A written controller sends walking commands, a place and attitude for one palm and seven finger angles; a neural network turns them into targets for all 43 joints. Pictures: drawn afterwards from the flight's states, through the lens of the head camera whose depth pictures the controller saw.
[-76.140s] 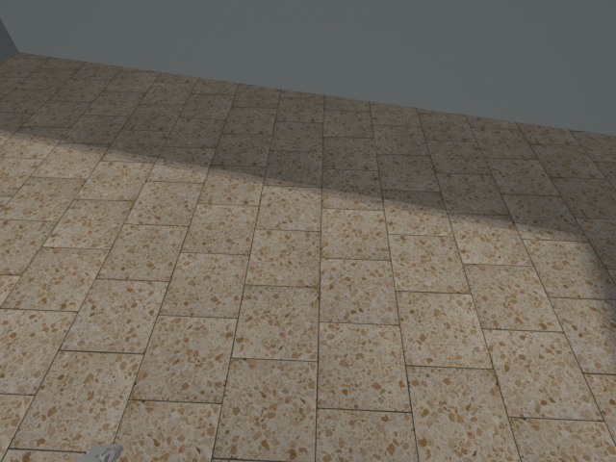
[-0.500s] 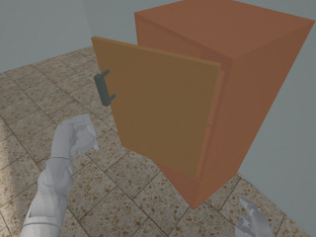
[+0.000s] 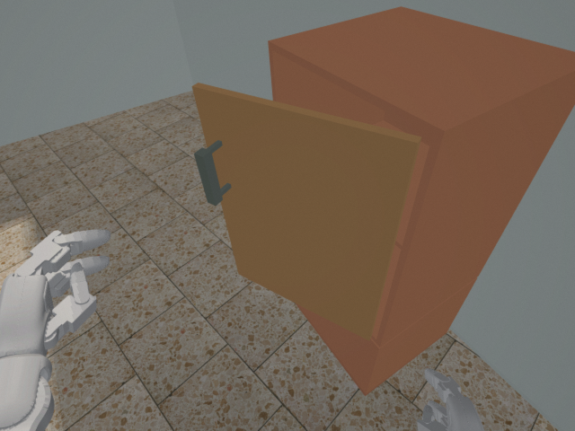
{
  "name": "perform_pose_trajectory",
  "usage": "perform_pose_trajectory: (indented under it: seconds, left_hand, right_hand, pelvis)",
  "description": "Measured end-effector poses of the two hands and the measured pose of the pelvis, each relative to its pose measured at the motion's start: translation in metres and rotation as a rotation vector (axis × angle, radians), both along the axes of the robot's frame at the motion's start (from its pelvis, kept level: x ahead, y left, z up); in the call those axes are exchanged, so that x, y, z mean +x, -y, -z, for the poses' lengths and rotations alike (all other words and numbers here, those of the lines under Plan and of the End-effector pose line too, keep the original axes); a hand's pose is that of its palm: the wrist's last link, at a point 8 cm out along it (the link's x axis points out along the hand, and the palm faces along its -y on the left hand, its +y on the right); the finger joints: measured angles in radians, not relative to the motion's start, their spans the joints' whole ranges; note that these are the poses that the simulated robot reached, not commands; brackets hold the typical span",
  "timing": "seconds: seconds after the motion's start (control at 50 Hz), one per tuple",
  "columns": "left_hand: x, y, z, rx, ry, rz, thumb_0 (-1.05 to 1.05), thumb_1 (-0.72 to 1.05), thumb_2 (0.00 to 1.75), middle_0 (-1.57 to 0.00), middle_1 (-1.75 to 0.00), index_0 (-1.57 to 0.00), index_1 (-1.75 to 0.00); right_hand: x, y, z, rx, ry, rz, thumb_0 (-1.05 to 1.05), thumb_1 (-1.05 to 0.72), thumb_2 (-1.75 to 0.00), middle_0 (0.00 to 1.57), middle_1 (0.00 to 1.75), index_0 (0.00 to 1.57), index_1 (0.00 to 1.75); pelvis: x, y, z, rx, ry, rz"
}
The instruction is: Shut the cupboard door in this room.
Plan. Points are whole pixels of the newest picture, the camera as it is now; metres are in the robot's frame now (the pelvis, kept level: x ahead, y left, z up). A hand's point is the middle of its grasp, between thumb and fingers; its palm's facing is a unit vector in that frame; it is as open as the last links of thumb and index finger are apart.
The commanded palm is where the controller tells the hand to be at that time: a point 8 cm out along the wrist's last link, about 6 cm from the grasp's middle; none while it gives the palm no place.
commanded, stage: draw the hand back to the body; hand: left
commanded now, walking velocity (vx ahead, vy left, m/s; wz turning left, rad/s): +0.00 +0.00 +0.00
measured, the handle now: (215, 172) +0.59 +0.22 +0.04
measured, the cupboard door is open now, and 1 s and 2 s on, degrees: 26 26 26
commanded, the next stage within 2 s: step back with the hand held close in 0.48 s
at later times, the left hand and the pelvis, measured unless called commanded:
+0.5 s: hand (84, 303) +0.20 +0.24 +0.16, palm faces +0.44 -0.80 -0.41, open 7.4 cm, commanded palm +0.15 +0.28 +0.17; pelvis +0.01 -0.02 +0.00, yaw +0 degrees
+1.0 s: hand (54, 310) +0.19 +0.27 +0.16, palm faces +0.34 -0.78 -0.52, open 7.4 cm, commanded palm +0.13 +0.31 +0.17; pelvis -0.02 +0.01 +0.00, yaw -1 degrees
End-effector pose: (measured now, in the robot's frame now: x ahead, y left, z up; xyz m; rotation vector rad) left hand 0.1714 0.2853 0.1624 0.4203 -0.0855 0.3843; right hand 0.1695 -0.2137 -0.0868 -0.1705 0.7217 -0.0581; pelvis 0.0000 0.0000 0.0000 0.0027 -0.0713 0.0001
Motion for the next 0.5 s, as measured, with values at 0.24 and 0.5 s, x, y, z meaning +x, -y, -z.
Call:
perform_pose_trajectory:
  seconds: [0.24,0.5]
  left_hand:
    - [-0.026,-0.009,-0.016,0.077,0.023,-0.093,0.01,0.90,0.90,-0.29,-0.38,-0.29,-0.39]
    - [-0.013,0.006,-0.014,0.055,0.030,-0.055,0.01,0.89,0.90,-0.22,-0.30,-0.22,-0.31]
  right_hand:
    - [0.011,0.020,-0.001,-0.022,0.034,0.019,0.01,-0.90,-0.90,0.20,0.30,0.20,0.30]
    - [0.030,0.023,-0.011,-0.015,0.082,0.014,0.01,-0.90,-0.90,0.20,0.30,0.20,0.30]
  pelvis:
    - [0.008,0.007,0.001,0.003,-0.003,-0.005]
    - [0.014,0.017,0.001,0.008,-0.006,-0.003]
